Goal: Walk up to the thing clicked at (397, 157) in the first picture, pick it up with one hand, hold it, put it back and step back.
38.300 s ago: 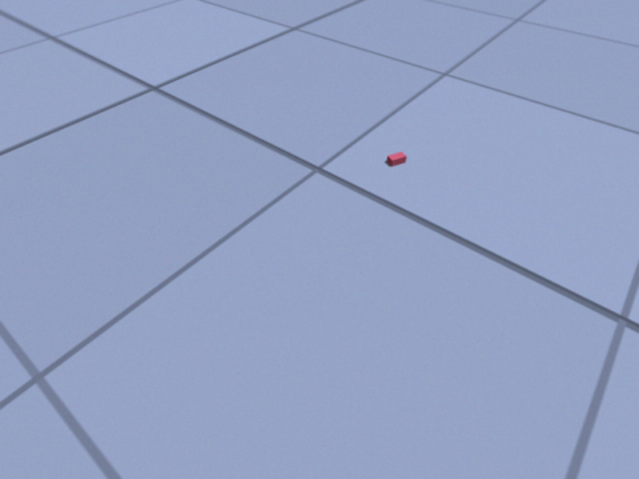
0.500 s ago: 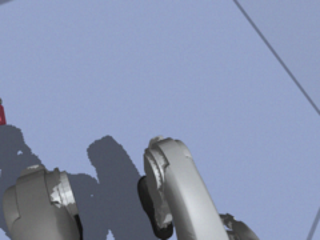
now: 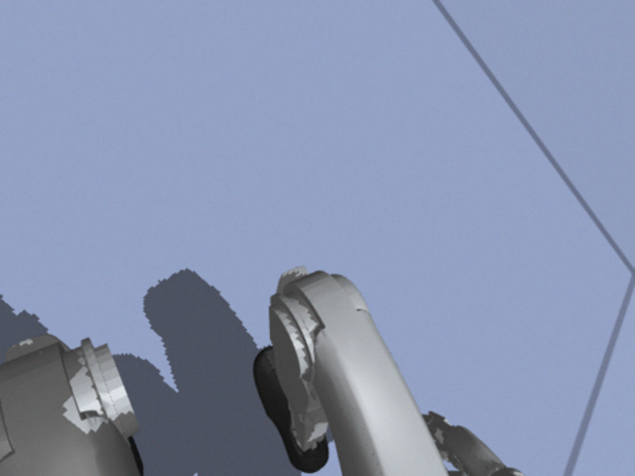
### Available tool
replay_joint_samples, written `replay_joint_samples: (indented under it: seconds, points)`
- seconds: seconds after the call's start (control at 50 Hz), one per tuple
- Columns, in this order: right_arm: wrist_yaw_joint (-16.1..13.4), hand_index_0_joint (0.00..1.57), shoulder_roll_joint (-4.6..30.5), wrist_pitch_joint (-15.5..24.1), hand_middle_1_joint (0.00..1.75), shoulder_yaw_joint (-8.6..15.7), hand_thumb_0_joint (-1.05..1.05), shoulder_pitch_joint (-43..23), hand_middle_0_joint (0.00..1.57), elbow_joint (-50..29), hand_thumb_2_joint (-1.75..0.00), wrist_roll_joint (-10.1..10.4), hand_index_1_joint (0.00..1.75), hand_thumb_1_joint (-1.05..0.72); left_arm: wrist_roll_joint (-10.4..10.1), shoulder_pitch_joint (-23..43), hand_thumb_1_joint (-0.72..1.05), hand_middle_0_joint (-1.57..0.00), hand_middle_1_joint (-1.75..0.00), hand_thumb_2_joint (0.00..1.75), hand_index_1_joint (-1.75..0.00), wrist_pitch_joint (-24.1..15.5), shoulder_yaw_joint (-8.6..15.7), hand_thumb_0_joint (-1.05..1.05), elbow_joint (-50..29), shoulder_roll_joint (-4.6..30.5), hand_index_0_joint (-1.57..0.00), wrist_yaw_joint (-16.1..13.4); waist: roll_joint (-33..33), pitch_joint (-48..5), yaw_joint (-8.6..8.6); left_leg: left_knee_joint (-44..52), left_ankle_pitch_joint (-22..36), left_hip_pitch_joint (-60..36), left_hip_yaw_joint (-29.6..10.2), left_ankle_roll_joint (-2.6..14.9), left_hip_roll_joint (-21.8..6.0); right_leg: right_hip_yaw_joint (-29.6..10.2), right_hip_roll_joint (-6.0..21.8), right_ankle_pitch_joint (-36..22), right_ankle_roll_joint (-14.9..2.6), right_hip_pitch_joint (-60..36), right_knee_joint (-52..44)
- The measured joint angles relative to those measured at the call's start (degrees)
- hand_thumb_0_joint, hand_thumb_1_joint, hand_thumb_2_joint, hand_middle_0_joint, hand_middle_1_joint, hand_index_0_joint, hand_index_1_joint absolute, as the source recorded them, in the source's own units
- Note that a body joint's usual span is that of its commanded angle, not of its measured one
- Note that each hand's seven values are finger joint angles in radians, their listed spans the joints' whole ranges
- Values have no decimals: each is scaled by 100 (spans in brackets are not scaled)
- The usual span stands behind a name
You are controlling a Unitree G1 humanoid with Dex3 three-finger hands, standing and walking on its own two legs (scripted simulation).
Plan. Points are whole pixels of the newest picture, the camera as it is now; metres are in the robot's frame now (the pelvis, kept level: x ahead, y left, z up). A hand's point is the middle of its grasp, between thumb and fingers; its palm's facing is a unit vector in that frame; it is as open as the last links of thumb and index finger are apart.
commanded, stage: rest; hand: left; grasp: from above
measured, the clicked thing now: out of the picture +0.44 +0.34 -0.26
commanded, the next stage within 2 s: open in 0.68 s
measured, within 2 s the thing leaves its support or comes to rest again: rests again in 0.24 s
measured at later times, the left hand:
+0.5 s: hand out of the picture +0.43 +0.32 -0.24, palm faces -0.45 -0.12 -0.89, open 7.6 cm
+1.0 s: hand out of the picture +0.43 +0.33 -0.24, palm faces -0.44 -0.13 -0.89, open 8.0 cm
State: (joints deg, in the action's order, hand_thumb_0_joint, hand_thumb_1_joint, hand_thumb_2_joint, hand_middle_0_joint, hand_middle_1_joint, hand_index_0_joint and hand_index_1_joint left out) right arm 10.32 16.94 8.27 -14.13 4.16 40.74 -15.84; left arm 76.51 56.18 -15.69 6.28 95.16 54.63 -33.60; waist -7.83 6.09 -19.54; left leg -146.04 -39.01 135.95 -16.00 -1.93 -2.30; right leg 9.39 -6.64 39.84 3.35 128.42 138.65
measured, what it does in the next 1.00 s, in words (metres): stands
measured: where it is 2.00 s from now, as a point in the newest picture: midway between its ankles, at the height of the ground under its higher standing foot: (220, 466)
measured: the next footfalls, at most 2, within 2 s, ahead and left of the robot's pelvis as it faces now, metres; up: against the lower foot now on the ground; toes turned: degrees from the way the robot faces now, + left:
none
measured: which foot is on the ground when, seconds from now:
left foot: down 0.00-1.00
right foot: down 0.00-1.00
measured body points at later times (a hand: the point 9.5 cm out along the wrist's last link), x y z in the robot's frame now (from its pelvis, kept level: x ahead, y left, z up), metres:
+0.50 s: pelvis +0.00 +0.00 +0.00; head +0.26 +0.14 +0.34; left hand +0.45 +0.33 -0.19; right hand +0.07 -0.25 -0.06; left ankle +0.07 +0.14 -0.26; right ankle +0.10 -0.11 -0.26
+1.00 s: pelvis +0.00 +0.00 +0.00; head +0.26 +0.14 +0.34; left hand +0.45 +0.33 -0.19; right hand +0.07 -0.25 -0.06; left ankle +0.07 +0.14 -0.26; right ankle +0.10 -0.11 -0.26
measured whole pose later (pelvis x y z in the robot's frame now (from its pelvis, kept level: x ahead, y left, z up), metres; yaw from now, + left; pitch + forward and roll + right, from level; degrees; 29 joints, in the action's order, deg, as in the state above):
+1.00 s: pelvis +0.00 +0.00 +0.00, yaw -2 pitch +25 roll -14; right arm 12.6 18.8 12.2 -18.6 3.1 38.1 -16.3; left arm 74.0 56.7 -15.5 4.5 96.8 58.2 -34.4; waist -9.8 9.3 -20.7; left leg -147.0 -39.3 134.7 -17.7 -1.4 -2.5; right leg 10.7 -7.3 39.3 3.9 126.4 137.9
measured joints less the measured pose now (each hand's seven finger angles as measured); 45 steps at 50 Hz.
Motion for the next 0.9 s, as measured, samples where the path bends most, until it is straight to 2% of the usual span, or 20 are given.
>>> replay_joint_samples:
  seconds: [0.06, 0.18, 0.24, 0.32, 0.42, 0.72, 0.9]
  points:
    - [35, 20, 2, 53, 30, -45, 0, -18, 20, -10, -89, -8, 30, -91, -45, 27, 37, -97, -18, 11, -16, 24, -66, 0, 37, 1, -98, 21, -5, 33, -18, -7, -5, -6, -9, 4, 5, 9, 1, 8, -10, -19, -4]
    - [86, 20, 6, 124, 30, -140, 0, -34, 20, -47, -90, -16, 30, -91, -76, -15, 36, -97, -18, 12, -16, -1, 26, 0, 55, 58, -98, -23, -33, 98, -54, -23, -34, -49, -47, 2, -4, 37, -14, 11, 5, -64, -19]
    - [105, 20, 15, 142, 30, -167, 0, -32, 20, -62, -90, -25, 30, -91, -87, -4, 36, -97, -17, 12, -16, 1, -53, 0, 72, 76, -98, -32, -50, 123, -56, -28, -41, -61, -58, 5, -13, 44, -24, 5, 12, -74, -25]
    - [124, 20, 41, 163, 30, -218, 1, -52, 20, -79, -90, -37, 30, -91, -91, -8, 36, -97, -17, 12, -16, -27, -2, 0, 115, 125, -98, -87, -72, 154, -76, -40, -47, -77, -76, 11, -22, 57, -38, -5, 23, -91, -33]
    - [141, 20, 77, 200, 30, -257, 1, -57, 20, -109, -90, -49, 30, -91, -121, 22, 36, -98, -16, 12, -15, -11, -97, 0, 185, 173, -99, -109, -110, 189, -100, -62, -44, -90, -90, 20, -25, 66, -48, -17, 28, -112, -29]
    - [202, 20, 170, 348, 30, -421, 1, -115, 20, -199, -90, -93, 30, -91, -148, 32, 35, -99, -15, 11, -13, -35, -183, 0, 247, 286, -101, -217, -198, 289, -131, -115, -41, -128, -149, 40, -24, 110, -69, -42, 52, -179, -35]
    - [224, 20, 177, 410, 30, -432, 1, -117, 20, -241, -90, -58, 30, -91, -224, 61, 38, -96, -15, 12, -13, 33, -192, 0, 194, 319, -98, -152, -200, 310, -120, -107, -30, -113, -161, 51, -24, 122, -72, -57, 55, -180, -62]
